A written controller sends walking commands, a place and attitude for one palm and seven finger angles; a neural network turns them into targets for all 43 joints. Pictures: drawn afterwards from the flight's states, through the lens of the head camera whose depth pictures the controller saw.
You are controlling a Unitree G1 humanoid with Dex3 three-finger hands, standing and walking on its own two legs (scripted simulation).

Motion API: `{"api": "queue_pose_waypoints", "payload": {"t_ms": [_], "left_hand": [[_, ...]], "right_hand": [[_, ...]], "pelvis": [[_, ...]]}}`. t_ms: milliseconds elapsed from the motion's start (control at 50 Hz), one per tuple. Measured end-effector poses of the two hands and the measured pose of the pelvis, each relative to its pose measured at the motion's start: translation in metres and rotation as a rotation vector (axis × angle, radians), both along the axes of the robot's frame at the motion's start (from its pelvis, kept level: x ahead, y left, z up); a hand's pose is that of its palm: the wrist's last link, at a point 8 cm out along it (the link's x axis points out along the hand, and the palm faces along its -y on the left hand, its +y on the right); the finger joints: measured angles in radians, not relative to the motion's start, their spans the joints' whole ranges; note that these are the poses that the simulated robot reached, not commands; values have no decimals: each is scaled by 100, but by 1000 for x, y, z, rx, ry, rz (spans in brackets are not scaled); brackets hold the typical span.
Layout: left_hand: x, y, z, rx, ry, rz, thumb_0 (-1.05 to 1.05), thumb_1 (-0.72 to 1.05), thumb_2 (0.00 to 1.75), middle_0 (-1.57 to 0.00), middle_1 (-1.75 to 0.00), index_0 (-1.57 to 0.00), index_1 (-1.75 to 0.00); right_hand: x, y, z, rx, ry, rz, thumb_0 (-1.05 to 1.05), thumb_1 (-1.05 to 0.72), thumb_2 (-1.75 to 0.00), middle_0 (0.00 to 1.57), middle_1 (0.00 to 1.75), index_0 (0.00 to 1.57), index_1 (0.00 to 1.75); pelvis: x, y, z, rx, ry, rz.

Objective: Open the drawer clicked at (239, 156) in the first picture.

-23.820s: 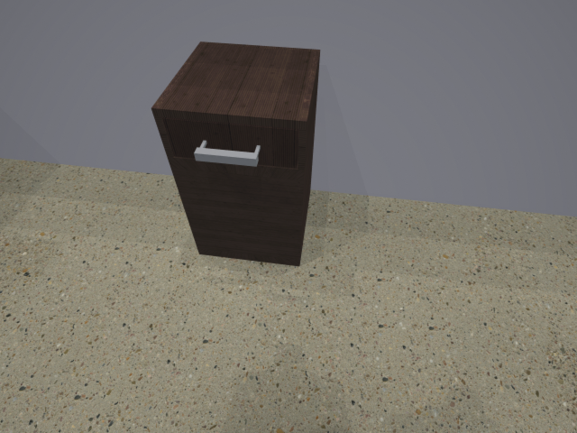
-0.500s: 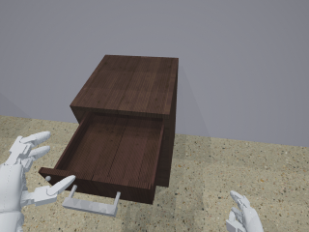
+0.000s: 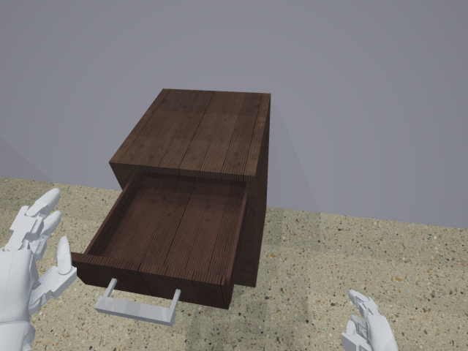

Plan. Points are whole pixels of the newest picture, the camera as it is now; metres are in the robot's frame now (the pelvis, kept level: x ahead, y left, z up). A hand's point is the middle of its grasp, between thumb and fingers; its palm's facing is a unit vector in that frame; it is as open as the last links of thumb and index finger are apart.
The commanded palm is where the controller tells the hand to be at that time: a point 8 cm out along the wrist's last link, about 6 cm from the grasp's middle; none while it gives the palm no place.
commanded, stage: step back with the hand held close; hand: left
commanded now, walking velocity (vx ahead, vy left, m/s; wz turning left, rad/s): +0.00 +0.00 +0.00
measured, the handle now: (139, 299) +0.26 +0.27 -0.17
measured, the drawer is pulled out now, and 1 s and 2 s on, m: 0.30 0.30 0.30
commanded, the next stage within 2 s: stop stepping back and stand still in 1.64 s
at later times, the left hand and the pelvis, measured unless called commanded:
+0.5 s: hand (51, 280) +0.16 +0.26 +0.14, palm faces +0.25 -0.83 -0.51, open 7.4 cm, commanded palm +0.10 +0.31 +0.17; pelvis -0.03 +0.03 +0.00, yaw +0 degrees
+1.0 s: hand (10, 321) +0.11 +0.26 +0.15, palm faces +0.36 -0.82 -0.44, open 7.4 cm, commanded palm +0.05 +0.31 +0.17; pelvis -0.08 +0.03 -0.02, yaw +1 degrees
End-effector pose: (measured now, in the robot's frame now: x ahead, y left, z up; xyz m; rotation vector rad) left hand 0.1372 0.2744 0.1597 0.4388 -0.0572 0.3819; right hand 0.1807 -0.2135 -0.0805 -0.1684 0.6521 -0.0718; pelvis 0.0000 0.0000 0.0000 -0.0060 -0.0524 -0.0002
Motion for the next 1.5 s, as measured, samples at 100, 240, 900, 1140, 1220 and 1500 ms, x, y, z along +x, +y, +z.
{"api": "queue_pose_waypoints", "payload": {"t_ms": [100,240,900,1140,1220,1500], "left_hand": [[-2,-1,9,21,-33,-12,1,87,89,-21,-31,-21,-31],[2,10,17,109,-43,-36,1,88,90,-21,-30,-21,-30],[-67,32,8,131,-97,-92,1,88,90,-21,-30,-21,-30],[-57,34,9,147,-158,-147,1,88,90,-21,-30,-21,-30],[-58,31,13,188,-137,-161,1,88,90,-21,-30,-21,-30],[-94,-35,25,196,-86,-296,1,88,90,-21,-30,-21,-30]], "right_hand": [[-6,-3,-1,-8,4,-9,2,-91,-90,20,30,20,30],[-16,-7,-4,-11,64,-29,2,-91,-90,20,30,20,30],[-73,23,1,-71,49,1,2,-90,-89,20,30,20,30],[-110,7,-6,-111,115,-90,2,-91,-90,20,30,20,30],[-113,9,-5,-94,98,-81,2,-91,-90,20,30,20,30],[-140,-25,-8,-19,126,-81,2,-91,-89,20,30,21,30]], "pelvis": [[-1,0,0,-1,-5,0],[-13,5,0,-13,54,6],[-74,29,-15,-32,98,16],[-87,33,-16,-35,111,12],[-89,27,-16,-30,145,9],[-133,-12,-6,8,158,-40]]}}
